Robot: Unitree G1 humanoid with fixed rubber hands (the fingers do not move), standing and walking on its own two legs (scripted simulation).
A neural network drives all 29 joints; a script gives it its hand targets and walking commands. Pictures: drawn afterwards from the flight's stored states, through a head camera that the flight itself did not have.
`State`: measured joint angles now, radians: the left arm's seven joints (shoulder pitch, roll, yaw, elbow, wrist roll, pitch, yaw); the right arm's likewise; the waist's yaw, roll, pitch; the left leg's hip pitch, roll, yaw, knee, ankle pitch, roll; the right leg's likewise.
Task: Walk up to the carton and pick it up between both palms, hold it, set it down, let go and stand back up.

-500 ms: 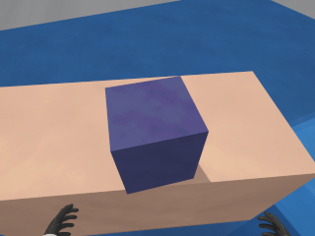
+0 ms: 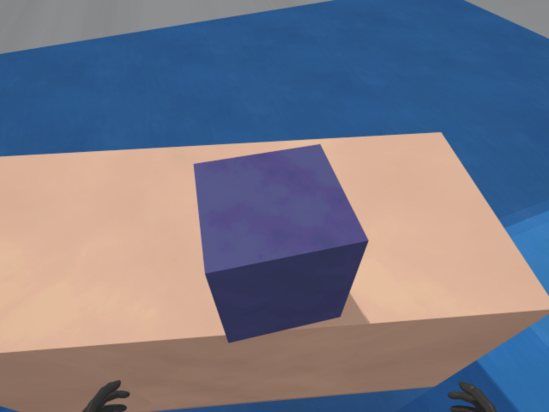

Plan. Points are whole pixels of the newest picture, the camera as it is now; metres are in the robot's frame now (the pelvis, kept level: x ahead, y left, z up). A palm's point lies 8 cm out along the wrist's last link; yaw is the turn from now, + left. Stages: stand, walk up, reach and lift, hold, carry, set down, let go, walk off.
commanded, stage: stand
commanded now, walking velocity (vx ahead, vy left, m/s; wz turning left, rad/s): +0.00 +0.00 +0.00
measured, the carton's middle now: (272, 246) +0.38 +0.03 +0.00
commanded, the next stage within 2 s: none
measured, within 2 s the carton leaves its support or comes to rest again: neither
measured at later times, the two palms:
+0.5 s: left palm out of the picture +0.11 +0.30 -0.09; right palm out of the picture +0.10 -0.30 -0.10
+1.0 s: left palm out of the picture +0.10 +0.30 -0.09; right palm out of the picture +0.10 -0.30 -0.10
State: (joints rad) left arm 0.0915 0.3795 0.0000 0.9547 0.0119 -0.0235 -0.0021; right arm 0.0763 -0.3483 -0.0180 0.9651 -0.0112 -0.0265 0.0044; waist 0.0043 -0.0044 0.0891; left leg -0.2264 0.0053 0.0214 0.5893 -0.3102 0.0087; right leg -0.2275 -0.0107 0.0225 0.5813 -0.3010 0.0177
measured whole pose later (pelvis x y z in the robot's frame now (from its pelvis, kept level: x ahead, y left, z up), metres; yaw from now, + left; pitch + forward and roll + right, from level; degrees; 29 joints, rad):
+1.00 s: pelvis +0.00 +0.00 +0.02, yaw -1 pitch -3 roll +0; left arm 0.08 0.37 -0.01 1.07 0.01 -0.02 0.00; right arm 0.07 -0.35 -0.03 1.08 -0.01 -0.02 0.00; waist 0.00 0.00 0.07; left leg -0.12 0.00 0.04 0.36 -0.19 0.00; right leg -0.13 -0.01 0.03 0.37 -0.19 0.02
